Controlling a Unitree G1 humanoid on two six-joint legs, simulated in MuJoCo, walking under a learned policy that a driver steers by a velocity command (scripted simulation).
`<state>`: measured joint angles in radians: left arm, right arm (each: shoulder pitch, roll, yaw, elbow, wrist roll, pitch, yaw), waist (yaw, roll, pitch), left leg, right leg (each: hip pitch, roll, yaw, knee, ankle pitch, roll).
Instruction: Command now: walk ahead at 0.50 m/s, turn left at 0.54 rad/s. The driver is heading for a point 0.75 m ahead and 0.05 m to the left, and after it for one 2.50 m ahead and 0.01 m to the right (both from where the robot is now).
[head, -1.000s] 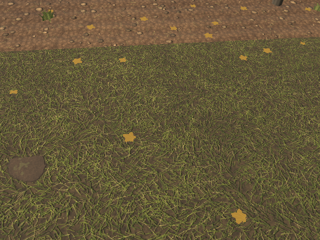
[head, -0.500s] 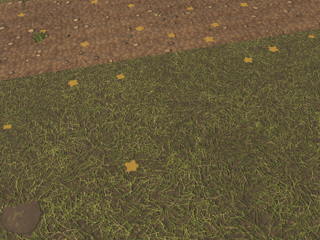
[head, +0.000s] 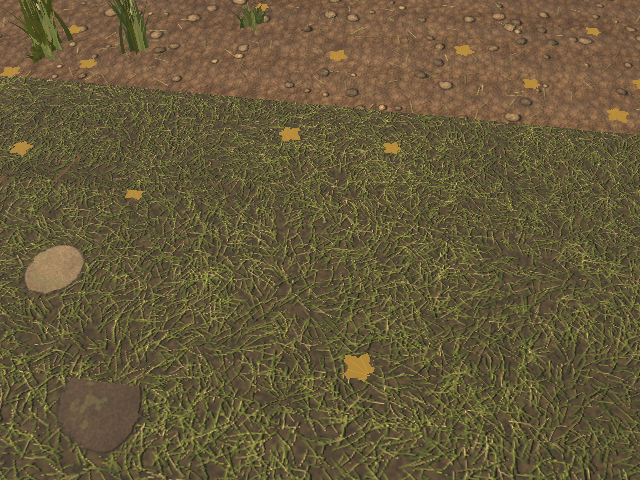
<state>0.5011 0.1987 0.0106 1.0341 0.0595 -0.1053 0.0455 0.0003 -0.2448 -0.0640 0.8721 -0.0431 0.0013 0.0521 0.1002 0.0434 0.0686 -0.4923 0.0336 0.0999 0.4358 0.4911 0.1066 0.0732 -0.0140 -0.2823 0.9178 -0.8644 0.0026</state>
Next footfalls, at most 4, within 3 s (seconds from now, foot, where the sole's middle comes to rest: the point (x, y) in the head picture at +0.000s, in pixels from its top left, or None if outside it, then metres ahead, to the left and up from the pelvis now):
0.04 left None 0.19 0.06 -0.84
0.48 right None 0.43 -0.09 -0.84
1.06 left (288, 430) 0.57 0.16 -0.84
1.54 right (336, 331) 0.94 0.07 -1.02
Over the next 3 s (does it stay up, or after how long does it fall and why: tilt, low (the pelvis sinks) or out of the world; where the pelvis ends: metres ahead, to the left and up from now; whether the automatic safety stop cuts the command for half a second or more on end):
stays up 1.56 0.05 -0.39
